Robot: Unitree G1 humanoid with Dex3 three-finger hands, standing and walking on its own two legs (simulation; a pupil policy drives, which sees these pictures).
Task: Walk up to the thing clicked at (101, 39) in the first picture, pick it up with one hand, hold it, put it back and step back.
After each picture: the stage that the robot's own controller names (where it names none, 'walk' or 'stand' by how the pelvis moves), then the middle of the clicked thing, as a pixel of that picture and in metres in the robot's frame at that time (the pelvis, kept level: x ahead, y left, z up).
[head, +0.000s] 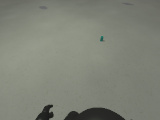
stand; (101, 38) +1.85 -0.22 -0.72
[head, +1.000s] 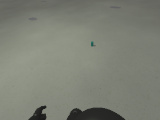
walk; (92, 43) +1.72 +0.13 -0.70
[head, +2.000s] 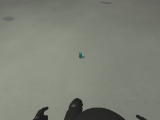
walk; (80, 55) +1.13 +0.30 -0.71
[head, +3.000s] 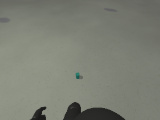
walk; (77, 75) +0.69 +0.22 -0.71
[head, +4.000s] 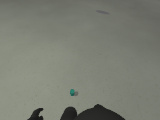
walk; (72, 92) +0.42 +0.17 -0.71
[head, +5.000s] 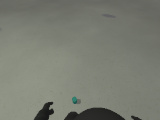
stand; (74, 100) +0.34 +0.19 -0.72
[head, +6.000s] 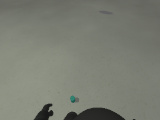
stand; (72, 99) +0.33 +0.21 -0.72
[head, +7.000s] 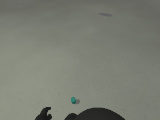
stand; (73, 100) +0.33 +0.20 -0.73
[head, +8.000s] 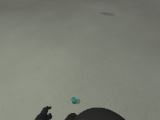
stand; (73, 100) +0.32 +0.20 -0.73
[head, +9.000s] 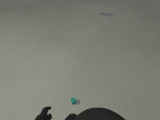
stand; (73, 101) +0.32 +0.20 -0.73
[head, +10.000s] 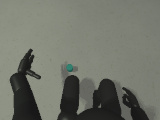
go down; (69, 68) +0.40 +0.18 -0.42
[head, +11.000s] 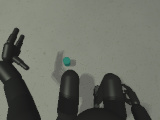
go down; (67, 62) +0.42 +0.20 -0.32
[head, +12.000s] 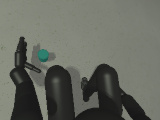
close in; (43, 56) +0.41 +0.24 -0.23
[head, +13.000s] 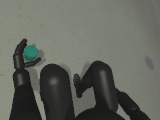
close; (31, 54) +0.41 +0.25 -0.22
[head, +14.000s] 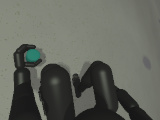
lift; (32, 56) +0.39 +0.24 -0.23
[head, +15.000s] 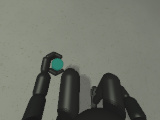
lift; (56, 65) +0.32 +0.25 -0.08
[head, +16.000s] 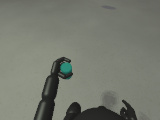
lift; (66, 71) +0.32 +0.17 +0.05
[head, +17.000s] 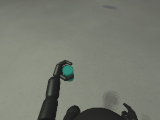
hold; (68, 73) +0.32 +0.17 +0.02
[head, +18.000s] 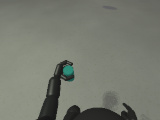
hold; (69, 74) +0.32 +0.17 +0.01
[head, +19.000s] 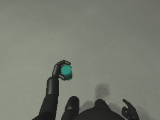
crouch; (67, 73) +0.33 +0.17 -0.04
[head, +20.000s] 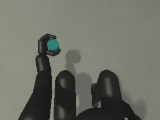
lower; (54, 48) +0.47 +0.22 -0.08
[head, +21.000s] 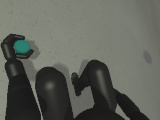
lower; (22, 49) +0.44 +0.26 -0.23
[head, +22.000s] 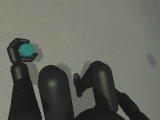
lower; (26, 52) +0.41 +0.27 -0.22
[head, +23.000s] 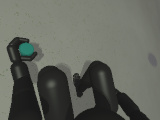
lower; (26, 51) +0.42 +0.26 -0.22
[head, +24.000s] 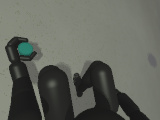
lower; (25, 51) +0.42 +0.27 -0.22
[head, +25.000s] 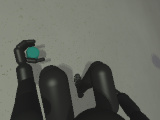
open; (32, 55) +0.41 +0.25 -0.23
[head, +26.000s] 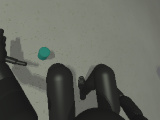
stand; (43, 54) +0.41 +0.23 -0.24
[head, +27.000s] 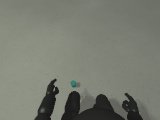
stand; (73, 84) +0.37 +0.17 -0.58
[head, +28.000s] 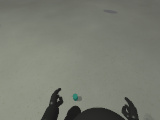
stand; (75, 97) +0.36 +0.17 -0.67
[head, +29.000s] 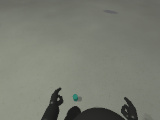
stand; (75, 97) +0.35 +0.16 -0.67
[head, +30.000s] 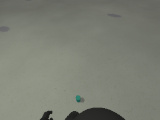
stand; (78, 98) +0.37 +0.16 -0.72
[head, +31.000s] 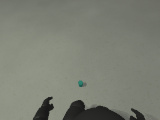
walk; (80, 83) +0.44 +0.13 -0.70
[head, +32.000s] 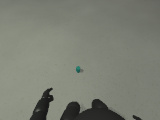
walk; (78, 69) +0.68 +0.14 -0.70
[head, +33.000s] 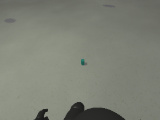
stand; (82, 62) +0.99 +0.22 -0.70
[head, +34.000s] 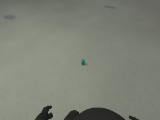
stand; (83, 62) +1.00 +0.16 -0.72
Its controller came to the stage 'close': yes
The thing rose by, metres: 0.72
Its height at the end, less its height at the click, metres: +0.00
